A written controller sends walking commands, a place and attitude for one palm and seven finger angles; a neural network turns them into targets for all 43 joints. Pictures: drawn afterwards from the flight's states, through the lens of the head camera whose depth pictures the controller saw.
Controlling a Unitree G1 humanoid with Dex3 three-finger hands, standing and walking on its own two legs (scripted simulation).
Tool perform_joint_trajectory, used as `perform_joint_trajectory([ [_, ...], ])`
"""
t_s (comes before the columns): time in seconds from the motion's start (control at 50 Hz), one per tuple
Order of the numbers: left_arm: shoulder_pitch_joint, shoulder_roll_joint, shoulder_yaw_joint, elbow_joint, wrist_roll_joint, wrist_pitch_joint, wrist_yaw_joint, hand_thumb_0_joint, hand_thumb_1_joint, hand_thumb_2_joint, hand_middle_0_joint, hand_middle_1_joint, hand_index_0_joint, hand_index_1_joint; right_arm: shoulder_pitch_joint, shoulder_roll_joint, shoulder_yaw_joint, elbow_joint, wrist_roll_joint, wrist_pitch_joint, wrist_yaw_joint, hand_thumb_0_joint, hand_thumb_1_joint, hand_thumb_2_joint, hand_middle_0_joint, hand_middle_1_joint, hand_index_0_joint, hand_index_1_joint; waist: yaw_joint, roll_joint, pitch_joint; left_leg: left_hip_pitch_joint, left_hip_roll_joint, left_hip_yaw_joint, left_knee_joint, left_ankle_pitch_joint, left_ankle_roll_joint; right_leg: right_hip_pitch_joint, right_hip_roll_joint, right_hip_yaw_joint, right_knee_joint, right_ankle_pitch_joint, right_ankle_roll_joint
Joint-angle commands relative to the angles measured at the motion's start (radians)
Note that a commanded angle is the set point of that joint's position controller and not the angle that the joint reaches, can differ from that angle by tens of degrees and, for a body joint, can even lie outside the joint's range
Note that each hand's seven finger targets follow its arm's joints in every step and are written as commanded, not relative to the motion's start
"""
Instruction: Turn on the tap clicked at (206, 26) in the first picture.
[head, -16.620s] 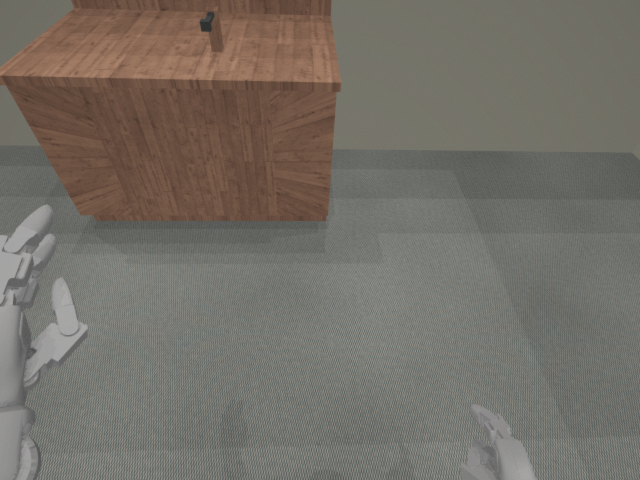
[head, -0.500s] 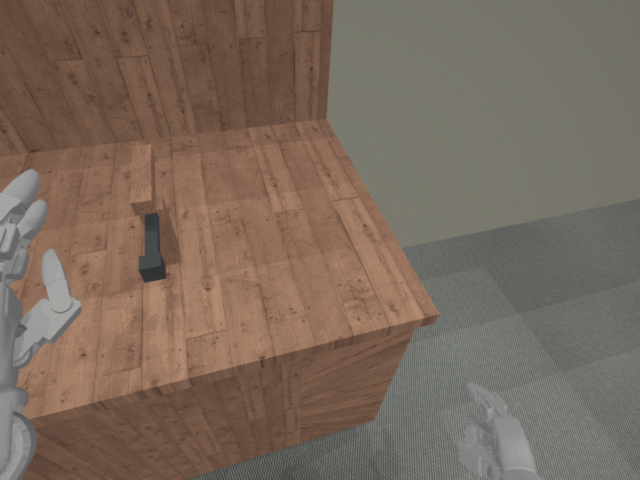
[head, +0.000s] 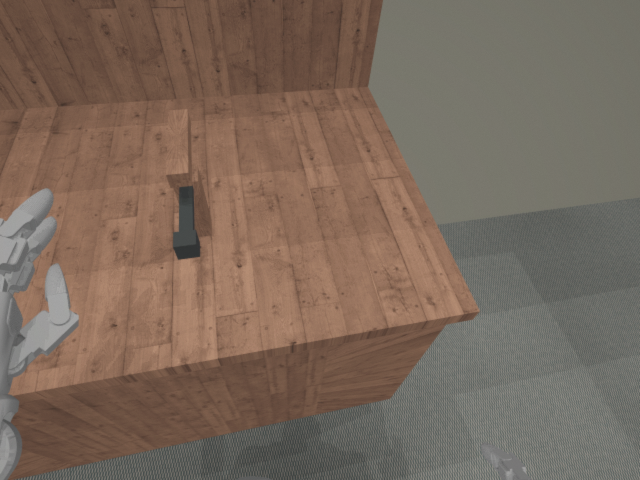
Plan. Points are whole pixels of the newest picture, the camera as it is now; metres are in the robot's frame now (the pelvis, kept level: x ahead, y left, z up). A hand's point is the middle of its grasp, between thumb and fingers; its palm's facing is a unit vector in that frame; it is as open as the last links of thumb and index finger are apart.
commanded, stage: come to a stop and stand still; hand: left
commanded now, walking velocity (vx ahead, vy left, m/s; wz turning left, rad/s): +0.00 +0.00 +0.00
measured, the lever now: (186, 244) +0.37 +0.22 +0.05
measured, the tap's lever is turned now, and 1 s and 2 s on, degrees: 0 0 0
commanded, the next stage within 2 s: look again from close up in 1.12 s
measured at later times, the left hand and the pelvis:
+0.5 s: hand (25, 305) +0.22 +0.29 +0.16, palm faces +0.33 -0.86 -0.39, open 7.5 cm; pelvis +0.00 +0.03 +0.00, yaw +0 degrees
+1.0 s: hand (13, 343) +0.19 +0.28 +0.16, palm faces +0.30 -0.87 -0.39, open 7.5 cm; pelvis -0.02 +0.03 +0.00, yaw +1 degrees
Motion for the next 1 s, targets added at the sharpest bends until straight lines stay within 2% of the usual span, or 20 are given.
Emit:
perform_joint_trajectory([
  [0.0, -0.173, 0.221, 0.167, -0.308, 0.004, -0.094, 0.04, 0.0, 0.9, 0.9, -0.2, -0.3, -0.2, -0.3, -0.118, -0.129, -0.051, -0.17, 0.006, -0.08, 0.0, 0.0, -0.9, -0.9, 0.2, 0.3, 0.2, 0.3, 0.002, 0.207, -0.213, 0.086, 0.07, -0.155, -0.095, 0.155, -0.024, 0.069, -0.133, 0.171, -0.057, 0.175, 0.023],
  [0.06, -0.088, 0.172, 0.146, -0.302, 0.001, -0.091, 0.035, 0.0, 0.9, 0.9, -0.2, -0.3, -0.2, -0.3, -0.118, -0.131, -0.055, -0.176, 0.014, -0.086, 0.014, 0.0, -0.9, -0.9, 0.2, 0.3, 0.2, 0.3, 0.004, 0.18, -0.247, 0.142, 0.077, -0.162, -0.083, 0.299, -0.032, 0.06, -0.114, 0.162, -0.019, 0.215, 0.024],
  [0.1, -0.055, 0.156, 0.154, -0.288, 0.004, -0.092, 0.029, 0.0, 0.9, 0.9, -0.2, -0.3, -0.2, -0.3, -0.098, -0.135, -0.07, -0.18, 0.009, -0.074, 0.015, 0.0, -0.9, -0.9, 0.2, 0.3, 0.2, 0.3, 0.008, 0.108, -0.228, 0.136, 0.096, -0.161, -0.087, 0.377, -0.046, 0.053, -0.115, 0.141, -0.023, 0.219, 0.033],
  [0.14, -0.024, 0.146, 0.168, -0.255, -0.002, -0.09, 0.023, 0.0, 0.9, 0.9, -0.2, -0.3, -0.2, -0.3, -0.104, -0.131, -0.078, -0.192, 0.014, -0.061, 0.015, 0.0, -0.9, -0.9, 0.2, 0.3, 0.2, 0.3, 0.008, 0.052, -0.217, 0.128, 0.101, -0.156, -0.093, 0.387, -0.05, 0.048, -0.116, 0.137, -0.021, 0.23, 0.037],
  [0.2, -0.02, 0.142, 0.18, -0.196, -0.012, -0.078, 0.01, 0.0, 0.9, 0.9, -0.2, -0.3, -0.2, -0.3, -0.117, -0.128, -0.085, -0.207, 0.018, -0.039, 0.005, 0.0, -0.9, -0.9, 0.2, 0.3, 0.2, 0.3, 0.003, 0.037, -0.193, 0.139, 0.121, -0.167, -0.131, 0.384, -0.059, 0.009, -0.111, 0.131, -0.012, 0.164, 0.044],
  [0.24, -0.044, 0.156, 0.189, -0.2, -0.018, -0.079, 0.001, 0.0, 0.9, 0.9, -0.2, -0.3, -0.2, -0.3, -0.125, -0.12, -0.083, -0.221, 0.017, -0.032, 0.0, 0.0, -0.9, -0.9, 0.2, 0.3, 0.2, 0.3, 0.002, 0.053, -0.19, 0.129, 0.126, -0.173, -0.149, 0.331, -0.059, 0.005, -0.113, 0.133, -0.012, 0.13, 0.048],
  [0.4, -0.112, 0.173, 0.149, -0.339, -0.012, -0.073, -0.016, 0.0, 0.9, 0.9, -0.2, -0.3, -0.2, -0.3, -0.139, -0.11, -0.07, -0.248, 0.012, -0.041, 0.002, 0.0, -0.9, -0.9, 0.2, 0.3, 0.2, 0.3, -0.001, 0.144, -0.226, 0.178, 0.136, -0.205, -0.169, 0.353, -0.074, 0.002, -0.116, 0.147, -0.01, 0.034, 0.045],
  [0.46, -0.068, 0.203, 0.188, -0.326, -0.018, -0.06, -0.013, 0.0, 0.9, 0.9, -0.2, -0.3, -0.2, -0.3, -0.155, -0.115, -0.068, -0.248, 0.018, -0.04, 0.004, 0.0, -0.9, -0.9, 0.2, 0.3, 0.2, 0.3, 0.001, 0.129, -0.244, 0.17, 0.119, -0.202, -0.153, 0.331, -0.081, 0.033, -0.124, 0.165, -0.035, 0.085, 0.04],
  [0.48, -0.053, 0.166, 0.166, -0.309, -0.026, -0.062, -0.017, 0.0, 0.9, 0.9, -0.2, -0.3, -0.2, -0.3, -0.142, -0.106, -0.065, -0.247, 0.013, -0.037, 0.003, 0.0, -0.9, -0.9, 0.2, 0.3, 0.2, 0.3, 0.0, 0.101, -0.233, 0.141, 0.114, -0.197, -0.153, 0.29, -0.079, 0.047, -0.13, 0.157, -0.052, 0.094, 0.04],
  [0.56, -0.004, 0.188, 0.203, -0.249, -0.041, -0.053, -0.02, 0.0, 0.9, 0.9, -0.2, -0.3, -0.2, -0.3, -0.163, -0.112, -0.07, -0.246, 0.026, -0.034, -0.003, 0.0, -0.9, -0.9, 0.2, 0.3, 0.2, 0.3, -0.005, 0.066, -0.202, 0.124, 0.088, -0.197, -0.148, 0.186, -0.074, 0.038, -0.152, 0.19, -0.099, 0.112, 0.03],
  [0.58, -0.006, 0.145, 0.17, -0.245, -0.045, -0.059, -0.026, 0.0, 0.9, 0.9, -0.2, -0.3, -0.2, -0.3, -0.145, -0.107, -0.068, -0.242, 0.024, -0.033, -0.004, 0.0, -0.9, -0.9, 0.2, 0.3, 0.2, 0.3, -0.008, 0.055, -0.196, 0.115, 0.088, -0.193, -0.151, 0.174, -0.071, 0.042, -0.152, 0.177, -0.103, 0.111, 0.032],
  [0.6, -0.012, 0.169, 0.186, -0.245, -0.048, -0.06, -0.026, 0.0, 0.9, 0.9, -0.2, -0.3, -0.2, -0.3, -0.148, -0.111, -0.071, -0.246, 0.027, -0.036, -0.006, 0.0, -0.9, -0.9, 0.2, 0.3, 0.2, 0.3, -0.007, 0.054, -0.189, 0.11, 0.083, -0.194, -0.15, 0.154, -0.068, 0.038, -0.157, 0.186, -0.113, 0.107, 0.033],
  [0.62, -0.001, 0.154, 0.176, -0.231, -0.053, -0.059, -0.029, 0.0, 0.9, 0.9, -0.2, -0.3, -0.2, -0.3, -0.151, -0.108, -0.07, -0.244, 0.027, -0.037, -0.007, 0.0, -0.9, -0.9, 0.2, 0.3, 0.2, 0.3, -0.009, 0.048, -0.184, 0.111, 0.082, -0.194, -0.151, 0.127, -0.064, 0.033, -0.162, 0.191, -0.124, 0.096, 0.033],
  [0.74, -0.015, 0.149, 0.146, -0.264, -0.048, -0.069, -0.031, 0.0, 0.9, 0.9, -0.2, -0.3, -0.2, -0.3, -0.158, -0.11, -0.069, -0.247, 0.035, -0.051, -0.01, 0.0, -0.9, -0.9, 0.2, 0.3, 0.2, 0.3, -0.011, 0.075, -0.154, 0.092, 0.076, -0.208, -0.163, 0.057, -0.051, 0.024, -0.16, 0.194, -0.148, 0.046, 0.037],
  [0.76, -0.024, 0.178, 0.166, -0.281, -0.044, -0.068, -0.027, 0.0, 0.9, 0.9, -0.2, -0.3, -0.2, -0.3, -0.174, -0.114, -0.067, -0.249, 0.039, -0.052, -0.009, 0.0, -0.9, -0.9, 0.2, 0.3, 0.2, 0.3, -0.011, 0.087, -0.156, 0.098, 0.077, -0.218, -0.167, 0.056, -0.054, 0.021, -0.157, 0.194, -0.143, 0.037, 0.036],
  [0.78, -0.024, 0.148, 0.138, -0.282, -0.043, -0.073, -0.029, 0.0, 0.9, 0.9, -0.2, -0.3, -0.2, -0.3, -0.163, -0.109, -0.065, -0.246, 0.033, -0.053, -0.01, 0.0, -0.9, -0.9, 0.2, 0.3, 0.2, 0.3, -0.011, 0.095, -0.153, 0.086, 0.078, -0.212, -0.171, 0.032, -0.047, 0.026, -0.155, 0.183, -0.146, 0.026, 0.039],
  [0.86, -0.021, 0.198, 0.178, -0.297, -0.041, -0.071, -0.023, 0.0, 0.9, 0.9, -0.2, -0.3, -0.2, -0.3, -0.166, -0.115, -0.068, -0.248, 0.037, -0.058, -0.012, 0.0, -0.9, -0.9, 0.2, 0.3, 0.2, 0.3, -0.013, 0.113, -0.162, 0.091, 0.077, -0.227, -0.168, 0.042, -0.051, 0.028, -0.155, 0.19, -0.143, 0.025, 0.036],
  [0.88, -0.022, 0.164, 0.153, -0.298, -0.043, -0.076, -0.026, 0.0, 0.9, 0.9, -0.2, -0.3, -0.2, -0.3, -0.155, -0.112, -0.066, -0.246, 0.031, -0.056, -0.013, 0.0, -0.9, -0.9, 0.2, 0.3, 0.2, 0.3, -0.013, 0.117, -0.157, 0.082, 0.082, -0.23, -0.178, 0.035, -0.051, 0.03, -0.15, 0.175, -0.137, 0.018, 0.038],
  [0.96, -0.01, 0.187, 0.175, -0.293, -0.045, -0.072, -0.024, 0.0, 0.9, 0.9, -0.2, -0.3, -0.2, -0.3, -0.166, -0.115, -0.068, -0.25, 0.035, -0.058, -0.014, 0.0, -0.9, -0.9, 0.2, 0.3, 0.2, 0.3, -0.014, 0.128, -0.163, 0.102, 0.087, -0.245, -0.188, 0.042, -0.06, 0.019, -0.146, 0.177, -0.134, 0.007, 0.038],
  [0.98, -0.007, 0.157, 0.158, -0.282, -0.046, -0.074, -0.026, 0.0, 0.9, 0.9, -0.2, -0.3, -0.2, -0.3, -0.151, -0.11, -0.067, -0.246, 0.03, -0.056, -0.015, 0.0, -0.9, -0.9, 0.2, 0.3, 0.2, 0.3, -0.012, 0.102, -0.163, 0.095, 0.092, -0.243, -0.199, 0.041, -0.059, 0.028, -0.14, 0.16, -0.129, 0.011, 0.043],
])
